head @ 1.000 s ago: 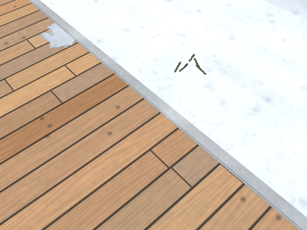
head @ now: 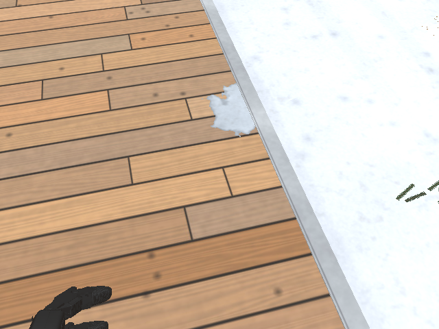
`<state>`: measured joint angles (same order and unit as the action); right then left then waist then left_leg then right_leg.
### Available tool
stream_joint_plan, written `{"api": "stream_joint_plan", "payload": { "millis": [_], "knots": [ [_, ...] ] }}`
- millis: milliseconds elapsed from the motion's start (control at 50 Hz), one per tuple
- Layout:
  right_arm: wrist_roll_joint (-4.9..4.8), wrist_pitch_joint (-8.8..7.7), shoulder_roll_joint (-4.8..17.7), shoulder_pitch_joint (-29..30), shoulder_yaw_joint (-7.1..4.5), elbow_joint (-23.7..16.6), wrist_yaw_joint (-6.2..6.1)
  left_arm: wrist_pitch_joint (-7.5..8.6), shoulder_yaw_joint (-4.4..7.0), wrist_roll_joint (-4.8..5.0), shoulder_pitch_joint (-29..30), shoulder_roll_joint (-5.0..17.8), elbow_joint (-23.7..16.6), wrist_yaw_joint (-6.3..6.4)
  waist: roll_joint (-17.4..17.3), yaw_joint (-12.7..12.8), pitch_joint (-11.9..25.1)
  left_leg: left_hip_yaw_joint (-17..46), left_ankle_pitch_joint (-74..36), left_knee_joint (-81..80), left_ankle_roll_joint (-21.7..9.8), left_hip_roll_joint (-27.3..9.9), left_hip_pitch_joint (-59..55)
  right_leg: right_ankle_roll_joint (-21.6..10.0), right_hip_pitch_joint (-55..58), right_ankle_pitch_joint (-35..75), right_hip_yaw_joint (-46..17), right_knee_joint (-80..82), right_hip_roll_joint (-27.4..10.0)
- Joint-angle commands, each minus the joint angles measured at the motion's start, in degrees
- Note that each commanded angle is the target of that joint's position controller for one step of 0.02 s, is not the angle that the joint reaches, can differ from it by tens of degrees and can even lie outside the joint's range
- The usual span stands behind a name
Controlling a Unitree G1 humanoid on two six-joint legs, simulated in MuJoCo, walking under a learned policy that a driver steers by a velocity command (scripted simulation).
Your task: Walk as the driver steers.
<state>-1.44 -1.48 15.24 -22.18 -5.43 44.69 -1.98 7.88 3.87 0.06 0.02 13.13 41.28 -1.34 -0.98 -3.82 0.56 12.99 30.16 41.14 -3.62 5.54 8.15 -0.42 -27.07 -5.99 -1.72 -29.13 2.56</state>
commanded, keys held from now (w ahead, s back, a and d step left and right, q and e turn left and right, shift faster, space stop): w+q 0.70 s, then w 0.06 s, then w+e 0.24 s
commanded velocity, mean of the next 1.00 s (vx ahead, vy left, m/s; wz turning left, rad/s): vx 0.50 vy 0.00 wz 0.46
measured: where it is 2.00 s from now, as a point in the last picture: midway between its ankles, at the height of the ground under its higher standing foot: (128, 191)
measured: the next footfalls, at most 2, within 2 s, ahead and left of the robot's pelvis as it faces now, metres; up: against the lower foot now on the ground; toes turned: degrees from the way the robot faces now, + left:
left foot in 0.50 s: +0.35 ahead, +0.21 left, +0.00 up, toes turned +21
right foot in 1.04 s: +0.71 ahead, +0.16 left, +0.00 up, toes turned +24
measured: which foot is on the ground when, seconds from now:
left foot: up 0.00-0.48, down 0.50-1.00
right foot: down 0.00-0.52, up 0.54-1.00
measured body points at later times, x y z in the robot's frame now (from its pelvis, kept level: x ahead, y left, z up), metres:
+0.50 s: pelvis +0.24 +0.06 +0.00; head +0.27 +0.08 +0.45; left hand +0.17 +0.35 -0.13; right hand +0.53 -0.09 -0.07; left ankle +0.32 +0.19 -0.72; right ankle +0.11 -0.12 -0.72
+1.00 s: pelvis +0.50 +0.17 +0.01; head +0.52 +0.19 +0.46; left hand +0.60 +0.47 -0.07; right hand +0.67 -0.07 -0.10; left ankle +0.32 +0.19 -0.72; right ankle +0.68 +0.14 -0.71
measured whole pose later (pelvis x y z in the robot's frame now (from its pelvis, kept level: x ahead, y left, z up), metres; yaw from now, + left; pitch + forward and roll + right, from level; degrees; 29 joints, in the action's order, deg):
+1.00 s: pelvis +0.50 +0.17 +0.01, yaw +26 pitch +4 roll +1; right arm -0.5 -3.3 16.4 -19.8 -3.2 42.4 0.0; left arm 5.0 2.2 0.9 -3.9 14.8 38.7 -3.0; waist 1.7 -4.0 0.9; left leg 4.3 24.6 21.7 -3.6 4.4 0.2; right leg -2.9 -32.5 -2.8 1.8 -31.1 -0.7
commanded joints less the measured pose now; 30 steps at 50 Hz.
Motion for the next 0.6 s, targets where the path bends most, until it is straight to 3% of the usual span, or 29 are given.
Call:
{"api": "stream_joint_plan", "payload": {
  "millis": [20, 40, 60, 80, 100, 140, 180, 220, 260, 320, 380, 420, 440, 460, 480, 500, 520, 540, 560, 580, 600],
  "knots": [
    [-1.44, -1.20, 6.0, -6.0, -0.04, -5.2, 0.12, -0.29, 3.66, 0.75, -18.4, 10.7, 0.0, 0.20, 15.0, 7.3, 16.8, -0.5, 2.3, 35.4, 1.4, -4.3, 38.1, -14.7, 47.1, -21.5, -43.8, 10.0, -26.9],
    [-0.83, -0.85, 9.0, 1.2, -0.90, -6.3, 0.28, -0.76, 2.74, 0.74, -15.1, 7.5, -0.8, 0.47, 8.6, 8.7, 8.7, -2.1, -3.9, 36.8, 1.6, -6.0, 39.2, -11.8, 38.2, -21.8, -33.9, 11.3, -23.9],
    [-0.23, -0.29, 8.9, 4.7, -1.14, -7.2, 0.25, -1.41, 2.09, -0.05, -11.3, 6.7, -1.6, 0.46, 4.6, 7.4, 3.6, -4.1, -8.6, 36.2, 1.9, -7.9, 37.0, -10.3, 29.1, -15.9, -26.2, 12.8, -21.4],
    [0.43, -0.18, 8.3, 6.0, -1.34, -8.1, 0.64, -1.89, 1.67, -0.47, -9.7, 5.8, -1.3, 0.48, 4.8, 6.1, 1.1, -4.2, -11.3, 34.4, 1.9, -9.4, 35.1, -10.0, 23.2, -12.3, -21.5, 14.3, -19.2],
    [-0.08, 0.03, 6.9, 5.0, -1.36, -8.4, 1.18, -1.94, 1.38, -0.85, -9.0, 5.3, -1.0, 0.63, 6.5, 4.5, 0.2, -4.6, -12.7, 33.1, 1.8, -10.9, 32.2, -9.3, 19.3, -9.9, -16.9, 15.9, -17.2],
    [-0.74, 0.36, 4.3, 4.9, -0.80, -8.5, 1.53, -1.47, 1.34, -0.47, -9.3, 4.8, -0.2, 0.51, 7.1, 3.9, -0.2, -6.0, -13.5, 31.0, 2.1, -11.4, 31.2, -9.5, 17.3, -4.1, -11.0, 17.8, -16.1],
    [-0.26, 0.68, 3.4, 7.4, -0.36, -9.7, 1.61, -1.02, 1.85, -0.37, -10.7, 6.4, 0.7, 0.51, 5.6, 4.5, -0.8, -6.0, -15.9, 27.6, 2.9, -12.2, 33.7, -10.7, 18.2, 1.5, -7.2, 19.1, -16.9],
    [0.02, 0.98, 3.4, 9.2, -0.19, -10.2, 1.72, -1.04, 2.26, -0.69, -11.6, 7.7, 1.5, 0.60, 4.4, 4.8, -0.5, -5.6, -19.5, 22.8, 3.5, -12.6, 35.5, -11.3, 20.7, 6.6, -4.1, 19.3, -17.7],
    [0.38, 1.03, 2.9, 11.7, 0.19, -10.8, 2.38, -1.24, 2.32, -0.14, -12.1, 8.4, 1.9, 0.73, 3.4, 5.6, -0.6, -6.2, -23.9, 16.7, 3.6, -12.5, 35.3, -10.7, 22.6, 9.2, -0.7, 19.5, -17.7],
    [0.18, 0.30, 2.2, 17.4, 0.87, -12.1, 3.79, -2.38, 2.96, 0.14, -13.8, 10.5, 2.3, 1.18, 3.6, 7.7, -2.1, -9.3, -28.5, 7.9, 3.0, -12.4, 34.3, -9.4, 25.0, 9.9, 4.2, 19.6, -17.8],
    [0.49, 0.03, 2.6, 21.3, 1.09, -14.1, 4.64, -3.06, 3.30, 0.80, -16.7, 12.1, 3.3, 1.29, 5.0, 9.2, -4.3, -12.5, -27.2, 2.1, 2.4, -11.6, 32.4, -8.3, 26.8, 7.1, 7.2, 19.5, -18.7],
    [0.67, -0.21, 2.9, 22.2, 0.96, -15.3, 4.96, -3.68, 3.79, 1.32, -17.5, 13.6, 3.9, 1.38, 4.7, 8.4, -5.1, -14.7, -21.8, -0.8, 0.9, -10.4, 31.1, -7.5, 29.3, 12.5, 8.7, 17.0, -20.1],
    [0.64, -0.17, 3.8, 21.5, 0.47, -15.5, 5.01, -4.05, 4.18, 1.48, -16.9, 14.7, 4.0, 1.54, 5.4, 7.1, -4.3, -16.0, -18.6, -2.3, -0.3, -9.0, 28.2, -6.5, 29.8, 20.2, 9.8, 13.8, -20.2],
    [0.78, -0.04, 5.2, 18.9, -0.28, -15.2, 4.94, -4.39, 4.45, 1.69, -16.6, 15.6, 3.8, 1.74, 6.6, 5.3, -1.9, -18.1, -16.1, -3.2, -1.5, -6.5, 23.2, -5.7, 30.2, 31.2, 11.4, 8.4, -19.9],
    [0.70, 0.01, 7.1, 11.9, -1.62, -13.4, 4.79, -4.81, 4.42, 1.99, -15.9, 15.7, 3.6, 1.93, 6.4, 1.0, 2.1, -20.0, -17.7, -6.5, -3.2, -3.4, 13.4, -4.5, 28.7, 39.3, 13.7, -1.6, -18.4],
    [0.20, 0.15, 10.7, 1.8, -3.66, -10.9, 4.23, -4.83, 3.69, 1.90, -16.7, 13.9, 3.3, 2.37, 5.0, -3.9, 7.3, -18.3, -21.3, -9.8, -5.4, -1.7, -3.2, -2.3, 20.3, 35.9, 15.0, -15.3, -16.0],
    [-0.12, 0.18, 16.9, -3.6, -5.08, -10.0, 3.16, -4.35, 1.67, -0.75, -18.0, 7.9, 0.7, 2.28, -8.0, -3.4, 11.7, 4.5, -20.4, -11.0, -11.1, -15.1, -21.2, 1.1, -1.0, -1.7, 14.9, -36.3, -11.0],
    [0.05, -1.11, 19.7, -2.4, -4.58, -12.2, 3.57, -2.18, 0.36, -0.54, -17.5, 5.6, -2.3, 1.91, -14.0, -0.8, 20.0, 36.0, -12.4, -21.4, -21.1, -25.3, -29.7, 2.4, -16.6, -29.8, 2.3, -50.5, -0.9],
    [0.60, -1.94, 14.3, -2.9, -3.06, -11.8, 4.08, -0.71, 1.65, 1.92, -11.4, 10.9, -3.6, 1.23, -6.9, -3.8, 17.2, 31.1, -12.5, -23.4, -18.5, -24.1, -28.8, 1.6, -23.3, -25.0, -3.6, -53.1, -3.7],
    [0.68, -2.32, 11.5, -0.9, -2.17, -11.2, 4.09, -0.04, 1.37, 2.46, -10.5, 10.7, -3.9, 0.90, -7.0, -2.3, 11.0, 22.2, -15.7, -22.6, -16.6, -22.1, -22.1, 0.5, -24.3, -20.3, -2.5, -50.0, -5.9],
    [0.58, -2.40, 9.7, 3.4, -1.52, -11.9, 3.99, 0.07, 1.37, 1.03, -10.9, 10.4, -2.9, 1.36, -1.9, 0.5, 7.3, 15.8, -20.7, -22.4, -14.3, -19.4, -13.1, 0.5, -20.1, -15.9, -2.6, -44.8, -8.4]
  ]
}}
